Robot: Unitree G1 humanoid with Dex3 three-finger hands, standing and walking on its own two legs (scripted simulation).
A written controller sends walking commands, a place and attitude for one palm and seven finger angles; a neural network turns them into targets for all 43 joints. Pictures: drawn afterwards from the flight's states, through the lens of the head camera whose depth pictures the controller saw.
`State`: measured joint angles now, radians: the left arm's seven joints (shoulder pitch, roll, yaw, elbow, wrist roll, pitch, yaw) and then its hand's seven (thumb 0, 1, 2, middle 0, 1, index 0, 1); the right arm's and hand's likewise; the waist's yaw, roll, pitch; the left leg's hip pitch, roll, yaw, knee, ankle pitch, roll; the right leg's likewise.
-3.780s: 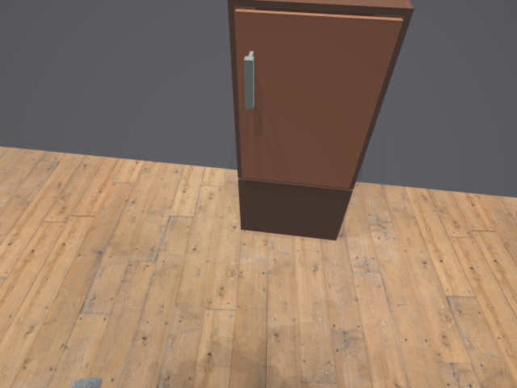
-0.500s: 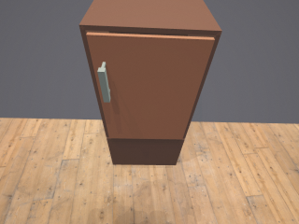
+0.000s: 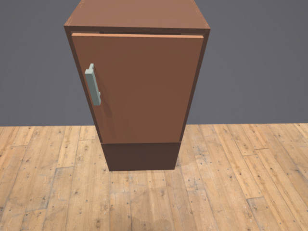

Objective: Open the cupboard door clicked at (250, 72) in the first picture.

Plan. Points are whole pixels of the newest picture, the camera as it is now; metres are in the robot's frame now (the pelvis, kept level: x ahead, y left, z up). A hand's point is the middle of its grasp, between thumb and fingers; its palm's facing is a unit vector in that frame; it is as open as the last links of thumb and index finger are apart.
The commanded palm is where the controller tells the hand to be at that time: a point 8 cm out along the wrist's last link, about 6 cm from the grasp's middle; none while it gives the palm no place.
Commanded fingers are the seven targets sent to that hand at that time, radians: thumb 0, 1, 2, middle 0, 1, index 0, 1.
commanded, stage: come to a stop and stand still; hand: left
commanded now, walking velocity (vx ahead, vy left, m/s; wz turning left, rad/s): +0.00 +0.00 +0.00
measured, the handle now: (94, 84) +0.59 +0.23 +0.04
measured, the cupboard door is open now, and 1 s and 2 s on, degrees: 0 0 0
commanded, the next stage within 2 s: look again from close up in 0.66 s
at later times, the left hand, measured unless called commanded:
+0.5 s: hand out of the picture +0.00 +0.15 -0.17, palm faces +0.05 -0.98 -0.17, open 7.4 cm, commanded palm none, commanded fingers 0.00 0.90 0.90 -0.20 -0.30 -0.20 -0.30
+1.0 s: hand out of the picture +0.04 +0.18 -0.18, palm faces +0.01 -0.98 -0.21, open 7.4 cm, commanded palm none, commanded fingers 0.00 0.90 0.90 -0.20 -0.30 -0.20 -0.30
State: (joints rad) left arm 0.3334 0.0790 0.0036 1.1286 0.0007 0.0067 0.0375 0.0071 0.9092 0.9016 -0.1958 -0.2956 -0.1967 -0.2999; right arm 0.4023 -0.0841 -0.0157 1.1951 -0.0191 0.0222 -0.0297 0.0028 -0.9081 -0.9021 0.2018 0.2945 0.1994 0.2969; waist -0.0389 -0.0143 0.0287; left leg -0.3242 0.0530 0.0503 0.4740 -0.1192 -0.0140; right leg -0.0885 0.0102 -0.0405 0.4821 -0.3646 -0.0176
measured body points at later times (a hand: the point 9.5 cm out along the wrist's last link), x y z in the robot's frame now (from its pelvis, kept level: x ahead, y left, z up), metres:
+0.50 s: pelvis +0.03 +0.00 +0.00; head +0.04 +0.00 +0.45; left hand -0.01 +0.20 -0.16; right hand +0.05 -0.23 -0.16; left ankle +0.09 +0.13 -0.73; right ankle -0.06 -0.11 -0.73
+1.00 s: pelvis +0.03 +0.01 -0.01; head +0.04 +0.01 +0.44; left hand +0.04 +0.24 -0.17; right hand +0.05 -0.22 -0.16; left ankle +0.08 +0.13 -0.73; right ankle -0.06 -0.11 -0.73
